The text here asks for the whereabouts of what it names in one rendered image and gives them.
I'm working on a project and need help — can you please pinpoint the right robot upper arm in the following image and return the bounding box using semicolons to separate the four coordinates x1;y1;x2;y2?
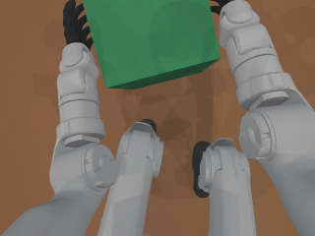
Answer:
238;102;315;236

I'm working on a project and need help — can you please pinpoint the left robot foot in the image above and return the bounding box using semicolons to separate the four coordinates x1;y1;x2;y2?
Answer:
141;119;157;133

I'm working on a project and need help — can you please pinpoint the robot right forearm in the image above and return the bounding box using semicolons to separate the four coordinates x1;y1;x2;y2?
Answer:
219;0;315;112

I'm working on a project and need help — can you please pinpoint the carton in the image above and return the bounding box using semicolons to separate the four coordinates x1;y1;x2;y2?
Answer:
82;0;221;89

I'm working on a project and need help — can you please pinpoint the left robot upper arm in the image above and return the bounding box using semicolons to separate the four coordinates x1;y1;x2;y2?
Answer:
0;143;119;236

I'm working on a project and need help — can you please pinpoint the right robot hand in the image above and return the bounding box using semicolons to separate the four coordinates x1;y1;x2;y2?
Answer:
210;0;234;15

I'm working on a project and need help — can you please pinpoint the robot left forearm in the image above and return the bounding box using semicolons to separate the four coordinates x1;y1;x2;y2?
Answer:
49;42;105;175

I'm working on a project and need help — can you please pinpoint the robot left thigh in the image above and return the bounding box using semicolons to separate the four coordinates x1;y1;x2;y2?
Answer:
97;130;164;236

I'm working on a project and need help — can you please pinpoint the left robot hand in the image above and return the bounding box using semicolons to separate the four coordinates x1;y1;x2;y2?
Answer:
63;0;94;50

